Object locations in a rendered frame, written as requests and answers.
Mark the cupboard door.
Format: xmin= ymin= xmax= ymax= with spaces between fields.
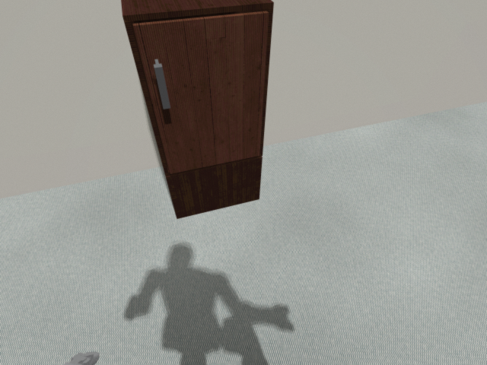
xmin=133 ymin=11 xmax=269 ymax=174

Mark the handle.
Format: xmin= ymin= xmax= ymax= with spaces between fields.
xmin=154 ymin=59 xmax=170 ymax=110

